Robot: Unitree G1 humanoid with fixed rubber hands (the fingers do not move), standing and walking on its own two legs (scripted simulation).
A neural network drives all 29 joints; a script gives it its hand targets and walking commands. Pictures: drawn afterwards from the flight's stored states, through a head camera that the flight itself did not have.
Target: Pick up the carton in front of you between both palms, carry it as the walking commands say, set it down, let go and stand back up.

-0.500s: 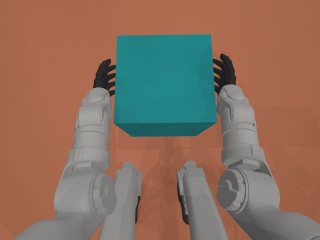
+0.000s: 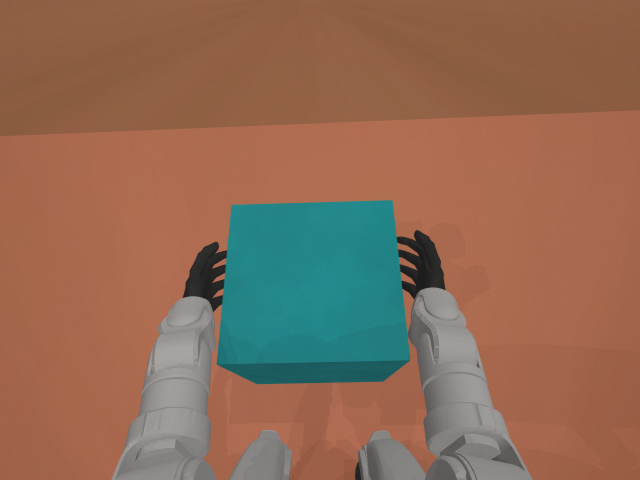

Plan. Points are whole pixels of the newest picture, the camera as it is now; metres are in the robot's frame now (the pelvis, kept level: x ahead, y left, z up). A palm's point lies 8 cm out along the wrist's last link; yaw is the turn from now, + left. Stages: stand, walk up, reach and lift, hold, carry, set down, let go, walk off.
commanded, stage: reach and lift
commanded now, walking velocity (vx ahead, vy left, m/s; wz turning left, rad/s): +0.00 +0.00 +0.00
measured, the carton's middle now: (316, 303) +0.35 +0.02 -0.09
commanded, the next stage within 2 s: hold in 1.42 s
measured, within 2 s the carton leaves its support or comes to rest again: neither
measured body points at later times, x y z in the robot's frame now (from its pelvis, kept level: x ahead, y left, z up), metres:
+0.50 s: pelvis +0.01 +0.01 +0.06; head -0.04 +0.00 +0.51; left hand +0.30 +0.15 +0.08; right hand +0.31 -0.15 +0.08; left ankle +0.03 +0.14 -0.67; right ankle +0.02 -0.12 -0.67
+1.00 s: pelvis +0.01 +0.00 +0.07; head -0.01 +0.00 +0.52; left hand +0.32 +0.15 +0.09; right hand +0.33 -0.15 +0.09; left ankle +0.03 +0.14 -0.67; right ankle +0.02 -0.12 -0.67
